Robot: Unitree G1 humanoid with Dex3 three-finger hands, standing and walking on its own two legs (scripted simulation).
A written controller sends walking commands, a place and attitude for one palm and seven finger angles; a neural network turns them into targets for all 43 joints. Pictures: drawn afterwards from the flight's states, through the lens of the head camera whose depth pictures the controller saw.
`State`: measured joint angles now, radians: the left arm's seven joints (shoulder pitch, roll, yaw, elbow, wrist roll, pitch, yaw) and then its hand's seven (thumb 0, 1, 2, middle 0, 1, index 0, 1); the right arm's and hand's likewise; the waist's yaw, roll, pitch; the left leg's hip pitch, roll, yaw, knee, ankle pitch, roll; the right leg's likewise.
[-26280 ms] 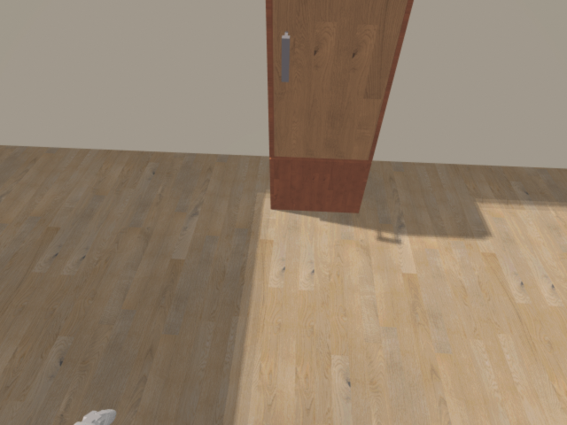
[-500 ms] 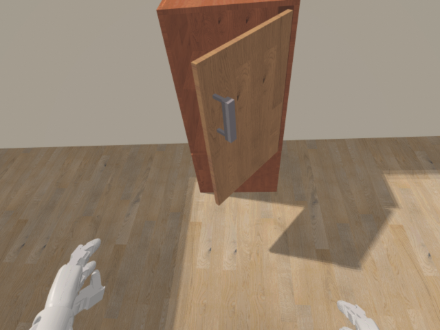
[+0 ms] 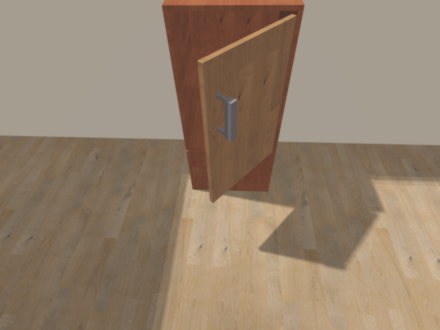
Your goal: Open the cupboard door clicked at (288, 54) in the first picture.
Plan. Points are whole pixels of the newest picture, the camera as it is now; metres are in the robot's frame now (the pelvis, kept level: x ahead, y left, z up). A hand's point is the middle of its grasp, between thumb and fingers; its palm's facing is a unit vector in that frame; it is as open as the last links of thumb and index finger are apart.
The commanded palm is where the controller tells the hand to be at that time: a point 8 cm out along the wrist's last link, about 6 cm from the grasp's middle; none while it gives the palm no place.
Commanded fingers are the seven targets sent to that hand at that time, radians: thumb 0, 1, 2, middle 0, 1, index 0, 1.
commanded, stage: let the arm hang, fingers relaxed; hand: left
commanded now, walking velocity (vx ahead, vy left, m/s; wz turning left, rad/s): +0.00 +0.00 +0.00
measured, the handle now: (225, 117) +0.65 +0.03 +0.00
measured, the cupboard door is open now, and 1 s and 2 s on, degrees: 49 49 49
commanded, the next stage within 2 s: look to check the result in 0.46 s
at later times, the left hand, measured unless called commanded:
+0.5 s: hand out of the picture +0.00 +0.16 -0.17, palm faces +0.04 -0.99 -0.16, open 7.4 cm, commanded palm none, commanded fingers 0.00 0.90 0.90 -0.20 -0.30 -0.20 -0.30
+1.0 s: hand out of the picture +0.02 +0.16 -0.17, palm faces +0.04 -0.98 -0.18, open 7.4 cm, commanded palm none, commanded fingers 0.00 0.90 0.90 -0.20 -0.30 -0.20 -0.30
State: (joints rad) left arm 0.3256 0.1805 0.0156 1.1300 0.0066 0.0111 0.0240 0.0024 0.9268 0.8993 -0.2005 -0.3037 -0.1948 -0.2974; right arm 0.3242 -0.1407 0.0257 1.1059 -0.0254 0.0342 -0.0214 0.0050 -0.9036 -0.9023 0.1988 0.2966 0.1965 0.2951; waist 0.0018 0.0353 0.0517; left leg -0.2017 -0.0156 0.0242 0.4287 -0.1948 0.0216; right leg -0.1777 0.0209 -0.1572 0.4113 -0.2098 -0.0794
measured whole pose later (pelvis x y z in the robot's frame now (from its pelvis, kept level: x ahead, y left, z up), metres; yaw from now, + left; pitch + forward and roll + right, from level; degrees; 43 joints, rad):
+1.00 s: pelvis +0.03 +0.00 +0.00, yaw -1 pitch -2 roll +1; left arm 0.30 0.11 0.01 1.16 0.00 -0.02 0.04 0.00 0.91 0.90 -0.20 -0.30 -0.19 -0.30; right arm 0.29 -0.12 0.03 1.16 -0.02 0.00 -0.04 0.00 -0.90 -0.90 0.20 0.30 0.20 0.30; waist 0.00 0.02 0.04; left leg -0.13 -0.02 0.04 0.37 -0.22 0.02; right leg -0.13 0.02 -0.13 0.39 -0.24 -0.07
